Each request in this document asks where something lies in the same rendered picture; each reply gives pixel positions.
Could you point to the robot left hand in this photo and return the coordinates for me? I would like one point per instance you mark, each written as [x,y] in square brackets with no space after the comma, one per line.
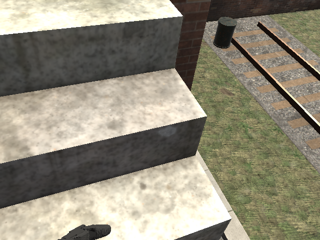
[90,232]

